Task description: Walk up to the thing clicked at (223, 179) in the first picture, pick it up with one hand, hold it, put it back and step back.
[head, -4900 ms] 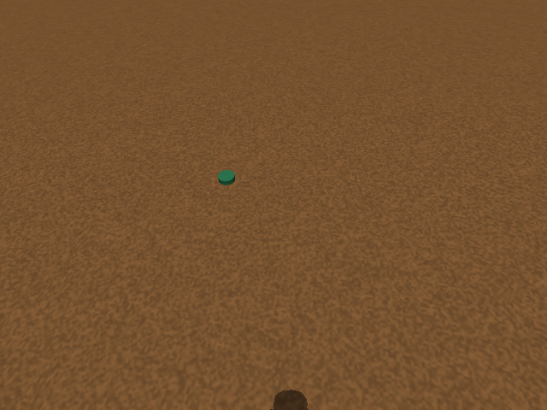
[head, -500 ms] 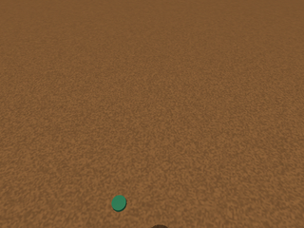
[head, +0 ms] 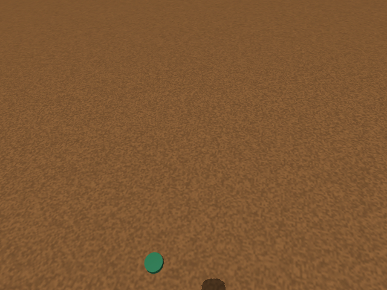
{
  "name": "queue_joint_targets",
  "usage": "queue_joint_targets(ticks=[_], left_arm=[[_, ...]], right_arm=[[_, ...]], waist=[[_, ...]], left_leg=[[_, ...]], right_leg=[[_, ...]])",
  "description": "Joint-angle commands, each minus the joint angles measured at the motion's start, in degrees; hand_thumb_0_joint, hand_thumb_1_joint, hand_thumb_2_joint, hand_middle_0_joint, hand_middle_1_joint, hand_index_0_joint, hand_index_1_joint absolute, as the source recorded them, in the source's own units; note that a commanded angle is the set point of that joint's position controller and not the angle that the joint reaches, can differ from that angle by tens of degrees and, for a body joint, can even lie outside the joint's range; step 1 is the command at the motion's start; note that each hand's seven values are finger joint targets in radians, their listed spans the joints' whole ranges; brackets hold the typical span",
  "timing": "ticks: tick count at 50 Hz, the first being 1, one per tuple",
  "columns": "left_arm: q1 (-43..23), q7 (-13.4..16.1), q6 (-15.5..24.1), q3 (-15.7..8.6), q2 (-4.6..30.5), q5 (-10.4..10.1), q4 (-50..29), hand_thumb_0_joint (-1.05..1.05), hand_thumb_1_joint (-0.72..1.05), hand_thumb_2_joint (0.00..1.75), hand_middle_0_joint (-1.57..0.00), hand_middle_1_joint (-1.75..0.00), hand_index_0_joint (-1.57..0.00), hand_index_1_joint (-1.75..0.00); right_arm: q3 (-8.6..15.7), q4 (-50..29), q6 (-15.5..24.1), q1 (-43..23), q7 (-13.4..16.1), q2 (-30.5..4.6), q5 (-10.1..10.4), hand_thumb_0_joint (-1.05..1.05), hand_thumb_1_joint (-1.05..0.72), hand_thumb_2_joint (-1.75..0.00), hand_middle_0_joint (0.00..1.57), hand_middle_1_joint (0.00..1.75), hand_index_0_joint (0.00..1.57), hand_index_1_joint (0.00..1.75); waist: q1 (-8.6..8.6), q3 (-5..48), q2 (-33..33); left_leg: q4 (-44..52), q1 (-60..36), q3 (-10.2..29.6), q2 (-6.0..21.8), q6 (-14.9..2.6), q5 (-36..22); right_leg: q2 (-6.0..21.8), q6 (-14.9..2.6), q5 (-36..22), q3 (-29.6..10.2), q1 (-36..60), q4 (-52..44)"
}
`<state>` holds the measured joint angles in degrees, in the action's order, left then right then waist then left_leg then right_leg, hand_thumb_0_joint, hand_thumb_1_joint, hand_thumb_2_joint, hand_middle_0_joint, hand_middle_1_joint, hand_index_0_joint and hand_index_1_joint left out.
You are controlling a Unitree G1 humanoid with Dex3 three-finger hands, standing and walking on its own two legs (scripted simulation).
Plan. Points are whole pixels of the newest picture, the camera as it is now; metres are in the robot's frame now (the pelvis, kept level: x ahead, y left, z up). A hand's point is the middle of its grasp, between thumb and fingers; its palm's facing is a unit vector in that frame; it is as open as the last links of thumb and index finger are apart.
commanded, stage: walk up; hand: left
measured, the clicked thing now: (154, 262) +0.42 +0.25 -0.76
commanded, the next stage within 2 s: stand in 0.80 s
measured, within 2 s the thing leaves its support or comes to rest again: neither
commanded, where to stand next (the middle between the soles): +0.02 +0.01 m, yaw -1 degrees
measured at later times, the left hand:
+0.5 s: hand out of the picture +0.09 +0.26 -0.15, palm faces -0.04 -0.94 -0.35, open 7.3 cm
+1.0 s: hand out of the picture +0.09 +0.26 -0.15, palm faces -0.05 -0.94 -0.34, open 7.3 cm
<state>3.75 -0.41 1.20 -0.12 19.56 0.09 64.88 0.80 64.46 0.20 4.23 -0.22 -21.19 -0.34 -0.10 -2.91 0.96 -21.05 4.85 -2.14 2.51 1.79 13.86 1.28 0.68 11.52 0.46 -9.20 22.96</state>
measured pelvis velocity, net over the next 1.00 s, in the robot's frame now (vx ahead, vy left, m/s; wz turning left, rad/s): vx -0.01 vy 0.01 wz -0.03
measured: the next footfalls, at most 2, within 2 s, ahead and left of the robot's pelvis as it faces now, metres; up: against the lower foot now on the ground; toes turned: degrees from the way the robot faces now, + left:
none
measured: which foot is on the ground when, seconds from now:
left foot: down 0.00-1.00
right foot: down 0.00-1.00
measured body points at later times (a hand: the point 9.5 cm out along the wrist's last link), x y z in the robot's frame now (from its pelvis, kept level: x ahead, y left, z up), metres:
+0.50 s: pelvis +0.00 +0.01 +0.00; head +0.00 +0.00 +0.45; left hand +0.09 +0.31 -0.13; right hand +0.05 -0.30 -0.14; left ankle -0.03 +0.14 -0.74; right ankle +0.01 -0.13 -0.74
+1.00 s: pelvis -0.01 +0.01 +0.00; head +0.00 +0.00 +0.45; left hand +0.09 +0.30 -0.13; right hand +0.07 -0.30 -0.13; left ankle -0.03 +0.14 -0.74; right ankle +0.01 -0.13 -0.74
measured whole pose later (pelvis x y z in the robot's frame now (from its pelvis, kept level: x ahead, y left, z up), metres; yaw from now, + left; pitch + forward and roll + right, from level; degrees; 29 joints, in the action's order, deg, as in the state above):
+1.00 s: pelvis -0.01 +0.01 +0.00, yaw -2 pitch -3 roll +0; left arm 4.7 -0.3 0.4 0.2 19.9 0.1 64.7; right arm 0.7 64.9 -0.1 4.9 -0.1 -20.0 -0.4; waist 0.5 -3.7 -0.1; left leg -17.8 3.1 -3.9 2.2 1.4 11.9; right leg 1.4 1.3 9.1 -1.2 -8.2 20.0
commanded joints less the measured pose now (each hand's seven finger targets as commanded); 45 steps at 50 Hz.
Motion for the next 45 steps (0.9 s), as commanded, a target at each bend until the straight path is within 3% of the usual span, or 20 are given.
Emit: queue_joint_targets(ticks=[1, 7, 35, 39, 40, 41, 45], left_arm=[[-2.5, 1.04, 1.04, -2.69, 13.01, 0.27, -3.12, 0.0, 0.9, 0.9, -0.2, -0.3, -0.2, -0.3], [-3.16, 0.97, 0.93, -2.76, 12.97, 0.53, -3.39, 0.0, 0.9, 0.9, -0.2, -0.3, -0.2, -0.3], [-1.61, 0.82, 0.55, -2.76, 12.38, 0.58, -3.54, 0.0, 0.9, 0.9, -0.2, -0.3, -0.2, -0.3], [-1.62, 0.86, 0.59, -2.72, 12.34, 0.54, -3.78, 0.0, 0.9, 0.9, -0.2, -0.3, -0.2, -0.3], [-2.31, 1.01, 0.55, -2.34, 12.84, 0.08, -3.79, 0.0, 0.9, 0.9, -0.2, -0.3, -0.2, -0.3], [-1.57, 1.03, 0.52, -2.24, 12.17, -0.08, -3.73, 0.0, 0.9, 0.9, -0.2, -0.3, -0.2, -0.3], [-1.1, 1.16, 0.45, -2.06, 12.44, 0.15, -3.47, 0.0, 0.9, 0.9, -0.2, -0.3, -0.2, -0.3]], right_arm=[[2.31, -2.68, 1.54, -1.76, 0.5, -11.53, -0.11, 0.0, -0.9, -0.9, 0.2, 0.3, 0.2, 0.3], [2.21, -2.67, 1.38, -1.61, 0.51, -11.51, -0.19, 0.0, -0.9, -0.9, 0.2, 0.3, 0.2, 0.3], [2.57, -2.85, 1.38, 0.32, 0.42, -11.3, -0.28, 0.0, -0.9, -0.9, 0.2, 0.3, 0.2, 0.3], [2.53, -3.08, 1.4, 0.45, 0.41, -11.19, -0.36, 0.0, -0.9, -0.9, 0.2, 0.3, 0.2, 0.3], [2.29, -3.44, 1.38, -1.16, 0.63, -10.78, -0.28, 0.0, -0.9, -0.9, 0.2, 0.3, 0.2, 0.3], [2.3, -3.29, 1.38, -1.24, 0.67, -11.2, -0.11, 0.0, -0.9, -0.9, 0.2, 0.3, 0.2, 0.3], [2.42, -2.72, 1.24, -0.78, 0.77, -11.19, 0.03, 0.0, -0.9, -0.9, 0.2, 0.3, 0.2, 0.3]], waist=[[0.2, 6.12, -1.37], [0.44, 5.07, -1.01], [0.41, 3.44, -1.32], [0.42, 3.53, -1.26], [0.68, 2.61, -1.63], [0.4, 3.8, -0.91], [0.78, 5.74, -1.31]], left_leg=[[3.33, -0.66, 3.06, 4.97, -3.07, -13.01], [3.64, 0.01, 2.66, 4.8, -3.09, -9.1], [4.92, -1.11, 2.55, 5.0, -3.63, -5.21], [5.26, -0.49, 2.37, 4.91, -3.4, -6.12], [5.94, -0.73, 3.83, 6.17, -2.63, -13.55], [5.42, -1.9, 3.77, 6.32, -2.46, -15.83], [5.48, -3.15, 3.47, 6.34, -2.35, -16.41]], right_leg=[[5.96, -2.14, -15.32, -4.92, 3.73, -3.15], [5.68, -2.24, -12.11, -5.48, 3.18, -4.17], [4.47, -2.08, -8.52, -6.25, 0.36, -4.09], [4.5, -1.91, -10.9, -6.34, 1.18, -3.75], [5.58, -2.01, -16.25, -6.36, 0.78, -3.35], [5.62, -1.73, -17.76, -6.14, 1.58, -3.53], [5.73, -1.57, -18.2, -5.65, 3.28, -3.94]])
